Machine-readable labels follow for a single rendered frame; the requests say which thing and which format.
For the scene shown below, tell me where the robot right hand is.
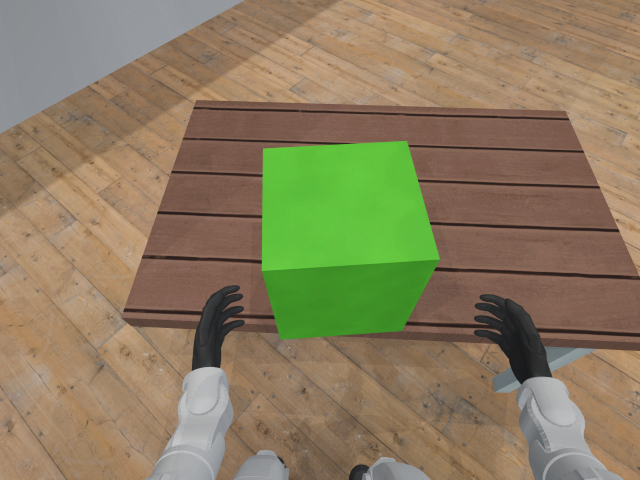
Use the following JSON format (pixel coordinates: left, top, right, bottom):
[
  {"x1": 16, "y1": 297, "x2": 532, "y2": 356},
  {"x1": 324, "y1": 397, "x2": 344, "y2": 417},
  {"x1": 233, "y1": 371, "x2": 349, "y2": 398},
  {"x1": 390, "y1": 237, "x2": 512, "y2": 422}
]
[{"x1": 474, "y1": 294, "x2": 553, "y2": 385}]

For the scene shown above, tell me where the robot left hand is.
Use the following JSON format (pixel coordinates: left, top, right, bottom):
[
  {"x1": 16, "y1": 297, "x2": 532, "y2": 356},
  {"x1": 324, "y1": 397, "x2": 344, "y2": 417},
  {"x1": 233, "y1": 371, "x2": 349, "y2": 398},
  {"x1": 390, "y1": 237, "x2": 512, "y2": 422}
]
[{"x1": 192, "y1": 285, "x2": 245, "y2": 371}]

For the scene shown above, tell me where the carton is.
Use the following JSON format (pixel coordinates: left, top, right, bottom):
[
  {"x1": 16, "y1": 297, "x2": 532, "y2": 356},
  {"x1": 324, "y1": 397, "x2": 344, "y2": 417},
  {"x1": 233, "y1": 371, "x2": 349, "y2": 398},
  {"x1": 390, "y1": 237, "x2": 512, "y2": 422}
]
[{"x1": 262, "y1": 141, "x2": 440, "y2": 340}]

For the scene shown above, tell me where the robot left thigh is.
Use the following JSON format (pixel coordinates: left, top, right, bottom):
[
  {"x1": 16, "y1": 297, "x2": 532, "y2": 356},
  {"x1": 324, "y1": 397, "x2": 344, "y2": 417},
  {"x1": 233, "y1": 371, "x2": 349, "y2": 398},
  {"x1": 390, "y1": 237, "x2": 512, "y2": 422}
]
[{"x1": 232, "y1": 455, "x2": 289, "y2": 480}]

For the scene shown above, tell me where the robot left shin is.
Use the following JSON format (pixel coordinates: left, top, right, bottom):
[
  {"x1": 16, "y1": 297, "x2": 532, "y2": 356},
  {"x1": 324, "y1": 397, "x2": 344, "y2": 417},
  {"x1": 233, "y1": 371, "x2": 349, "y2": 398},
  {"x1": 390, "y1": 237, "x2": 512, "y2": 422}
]
[{"x1": 256, "y1": 450, "x2": 281, "y2": 462}]

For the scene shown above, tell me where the robot right forearm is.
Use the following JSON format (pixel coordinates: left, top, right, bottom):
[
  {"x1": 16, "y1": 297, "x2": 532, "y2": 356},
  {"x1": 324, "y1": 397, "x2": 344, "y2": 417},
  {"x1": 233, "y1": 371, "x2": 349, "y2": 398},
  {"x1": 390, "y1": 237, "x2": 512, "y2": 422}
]
[{"x1": 516, "y1": 377, "x2": 624, "y2": 480}]

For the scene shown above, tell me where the robot left forearm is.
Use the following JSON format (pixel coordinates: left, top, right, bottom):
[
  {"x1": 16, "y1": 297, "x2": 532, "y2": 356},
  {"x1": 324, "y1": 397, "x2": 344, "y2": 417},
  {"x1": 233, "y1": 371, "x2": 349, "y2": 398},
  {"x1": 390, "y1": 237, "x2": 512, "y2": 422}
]
[{"x1": 144, "y1": 367, "x2": 233, "y2": 480}]

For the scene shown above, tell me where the table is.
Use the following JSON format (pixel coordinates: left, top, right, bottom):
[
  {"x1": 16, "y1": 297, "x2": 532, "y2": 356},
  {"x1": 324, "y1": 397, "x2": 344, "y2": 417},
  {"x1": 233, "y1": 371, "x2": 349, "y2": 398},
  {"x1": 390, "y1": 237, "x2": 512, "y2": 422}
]
[{"x1": 121, "y1": 100, "x2": 640, "y2": 393}]

